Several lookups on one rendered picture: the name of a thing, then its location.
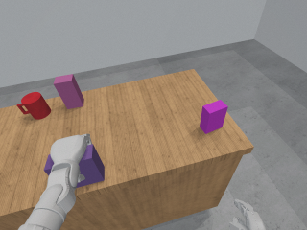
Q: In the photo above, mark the sponge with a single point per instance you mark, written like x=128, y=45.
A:
x=91, y=166

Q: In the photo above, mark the left robot forearm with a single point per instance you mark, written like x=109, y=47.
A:
x=58, y=198

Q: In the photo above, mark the right robot hand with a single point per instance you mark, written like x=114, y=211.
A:
x=252, y=219

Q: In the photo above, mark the table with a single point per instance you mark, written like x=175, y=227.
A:
x=159, y=165

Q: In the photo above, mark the left robot hand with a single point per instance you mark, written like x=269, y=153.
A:
x=71, y=148

